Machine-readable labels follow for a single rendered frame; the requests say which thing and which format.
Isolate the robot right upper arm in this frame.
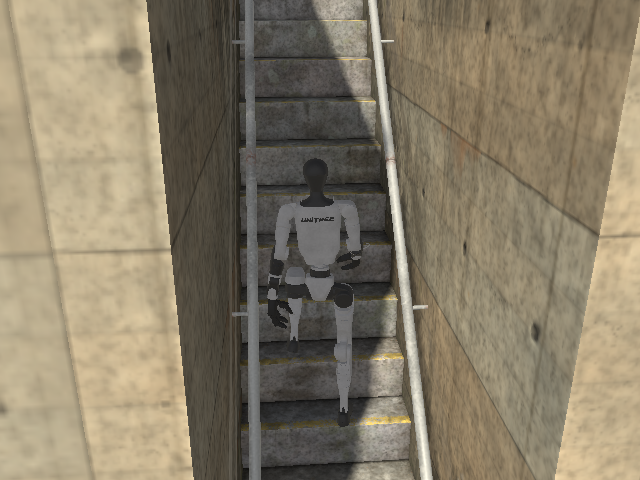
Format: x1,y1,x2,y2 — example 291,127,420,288
338,200,361,252

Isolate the left robot thigh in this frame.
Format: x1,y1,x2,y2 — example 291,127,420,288
285,267,306,299

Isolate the robot left hand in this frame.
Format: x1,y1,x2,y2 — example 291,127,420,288
267,299,293,329

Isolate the right robot shin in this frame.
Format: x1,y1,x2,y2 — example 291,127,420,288
336,344,352,413

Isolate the right robot forearm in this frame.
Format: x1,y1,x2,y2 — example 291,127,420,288
350,237,363,260

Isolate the left robot forearm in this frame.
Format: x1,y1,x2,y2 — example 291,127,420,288
266,245,284,300

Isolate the robot right hand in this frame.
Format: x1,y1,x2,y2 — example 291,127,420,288
336,252,360,270

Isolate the robot left upper arm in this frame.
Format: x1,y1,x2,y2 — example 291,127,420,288
274,202,297,260

